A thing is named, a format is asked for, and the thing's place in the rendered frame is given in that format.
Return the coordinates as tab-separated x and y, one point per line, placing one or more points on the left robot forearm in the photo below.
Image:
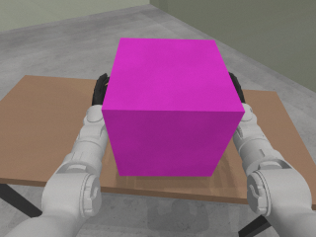
89	147

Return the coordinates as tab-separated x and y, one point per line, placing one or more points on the left robot hand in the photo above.
100	90

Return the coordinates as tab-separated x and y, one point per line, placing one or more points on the robot right upper arm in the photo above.
281	196

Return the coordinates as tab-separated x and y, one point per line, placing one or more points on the carton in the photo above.
170	108

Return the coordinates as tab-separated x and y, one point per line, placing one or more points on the robot left upper arm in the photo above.
69	199

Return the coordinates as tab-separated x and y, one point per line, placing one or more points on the right robot hand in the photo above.
237	87

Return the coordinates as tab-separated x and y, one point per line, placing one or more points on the right robot forearm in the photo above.
254	148

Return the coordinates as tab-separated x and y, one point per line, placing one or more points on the table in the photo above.
41	117

